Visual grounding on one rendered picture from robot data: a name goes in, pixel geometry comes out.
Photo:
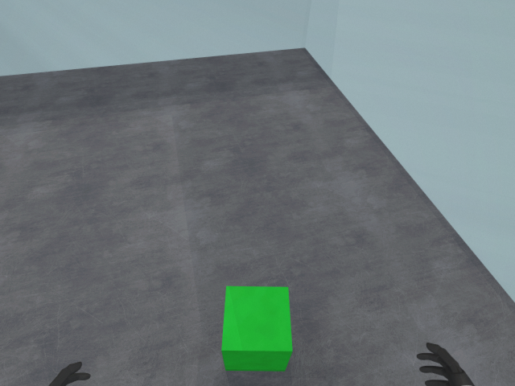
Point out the carton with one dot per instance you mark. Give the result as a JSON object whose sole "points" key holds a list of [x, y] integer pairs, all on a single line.
{"points": [[256, 330]]}

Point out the left robot hand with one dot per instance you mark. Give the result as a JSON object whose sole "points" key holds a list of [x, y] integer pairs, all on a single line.
{"points": [[68, 375]]}

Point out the right robot hand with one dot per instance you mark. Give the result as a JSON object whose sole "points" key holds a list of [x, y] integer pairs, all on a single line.
{"points": [[450, 368]]}

